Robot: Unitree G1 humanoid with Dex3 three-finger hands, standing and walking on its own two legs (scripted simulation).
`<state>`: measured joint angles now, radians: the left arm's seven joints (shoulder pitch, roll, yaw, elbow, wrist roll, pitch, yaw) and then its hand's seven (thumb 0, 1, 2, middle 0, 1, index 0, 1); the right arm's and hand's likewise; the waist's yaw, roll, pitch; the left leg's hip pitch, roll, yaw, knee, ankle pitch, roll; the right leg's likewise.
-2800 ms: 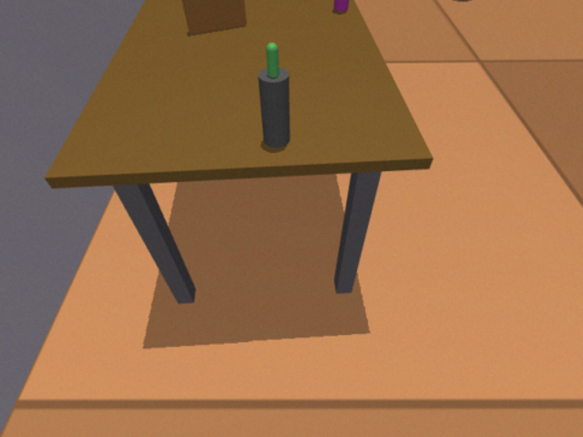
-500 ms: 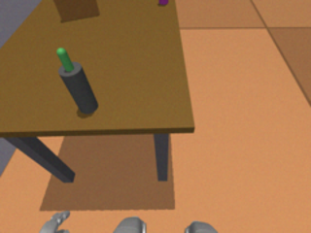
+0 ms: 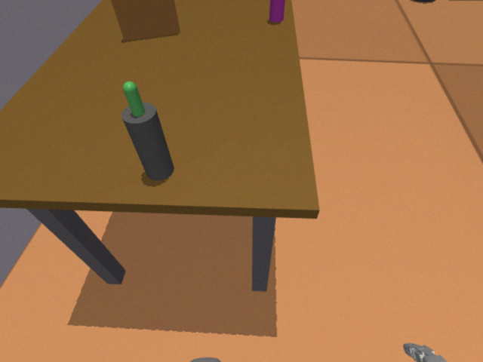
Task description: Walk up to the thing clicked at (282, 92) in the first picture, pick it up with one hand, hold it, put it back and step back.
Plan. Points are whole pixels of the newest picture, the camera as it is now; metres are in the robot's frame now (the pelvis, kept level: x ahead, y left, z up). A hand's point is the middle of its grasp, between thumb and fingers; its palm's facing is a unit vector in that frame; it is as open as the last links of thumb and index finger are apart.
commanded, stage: walk up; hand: left
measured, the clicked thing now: (146, 132) +0.48 +0.21 +0.10
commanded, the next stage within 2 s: stand in 0.80 s
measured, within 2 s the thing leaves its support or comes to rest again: neither
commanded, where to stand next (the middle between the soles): +0.07 +0.02 m, yaw -2 degrees
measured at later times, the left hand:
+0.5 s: hand out of the picture +0.11 +0.26 -0.14, palm faces -0.04 -0.93 -0.35, open 7.4 cm
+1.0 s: hand out of the picture +0.11 +0.25 -0.14, palm faces -0.06 -0.94 -0.34, open 7.4 cm
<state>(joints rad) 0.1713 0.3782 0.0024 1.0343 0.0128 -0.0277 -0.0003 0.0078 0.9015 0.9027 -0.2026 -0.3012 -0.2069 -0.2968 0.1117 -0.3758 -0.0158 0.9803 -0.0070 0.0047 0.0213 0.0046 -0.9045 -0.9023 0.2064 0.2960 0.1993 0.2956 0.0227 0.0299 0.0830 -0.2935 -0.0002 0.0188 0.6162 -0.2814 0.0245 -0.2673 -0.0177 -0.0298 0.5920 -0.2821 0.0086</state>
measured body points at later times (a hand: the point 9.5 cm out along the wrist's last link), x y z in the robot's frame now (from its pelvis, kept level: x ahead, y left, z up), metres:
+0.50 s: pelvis +0.01 +0.01 +0.02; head +0.02 +0.01 +0.47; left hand +0.11 +0.31 -0.11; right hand +0.09 -0.30 -0.11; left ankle +0.03 +0.10 -0.73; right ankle +0.02 -0.13 -0.73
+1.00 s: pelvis +0.03 +0.01 +0.02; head +0.03 +0.01 +0.47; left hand +0.12 +0.30 -0.11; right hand +0.10 -0.29 -0.11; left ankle +0.03 +0.10 -0.73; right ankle +0.02 -0.13 -0.73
